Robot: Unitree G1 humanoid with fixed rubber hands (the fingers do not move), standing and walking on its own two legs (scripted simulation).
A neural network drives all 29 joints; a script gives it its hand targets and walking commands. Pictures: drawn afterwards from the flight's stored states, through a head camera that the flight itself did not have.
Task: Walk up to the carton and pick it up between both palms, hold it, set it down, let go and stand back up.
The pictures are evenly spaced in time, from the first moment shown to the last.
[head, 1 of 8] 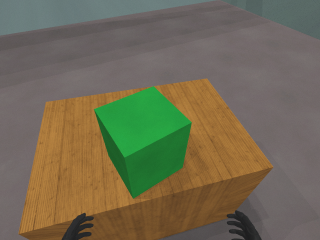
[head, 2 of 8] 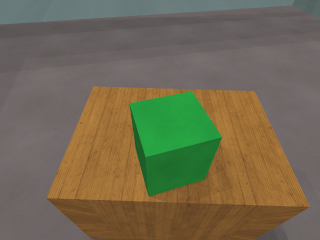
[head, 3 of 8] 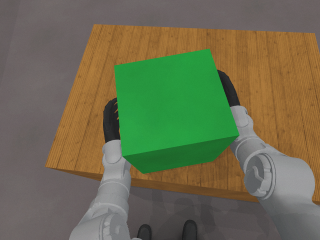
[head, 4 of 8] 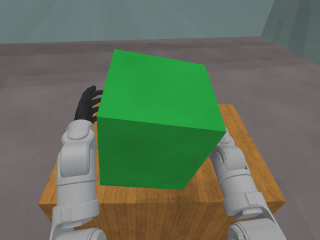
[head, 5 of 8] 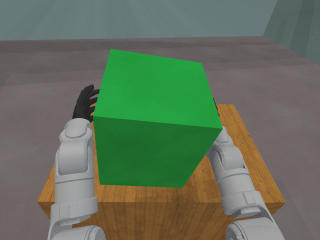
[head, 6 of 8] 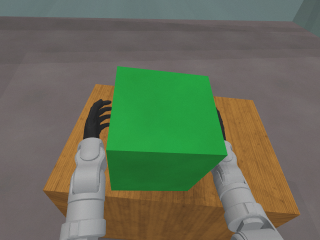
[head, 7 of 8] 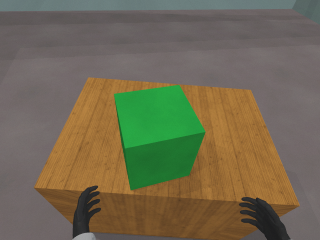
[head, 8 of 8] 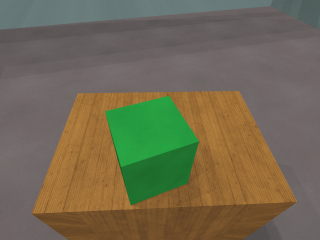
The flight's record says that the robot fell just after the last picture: no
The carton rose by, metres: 0.23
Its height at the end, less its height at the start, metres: +0.00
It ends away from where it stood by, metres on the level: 0.03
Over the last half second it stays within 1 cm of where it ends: yes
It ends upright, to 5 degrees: yes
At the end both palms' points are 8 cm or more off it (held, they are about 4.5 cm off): yes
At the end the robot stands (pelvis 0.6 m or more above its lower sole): yes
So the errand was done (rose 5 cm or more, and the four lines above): yes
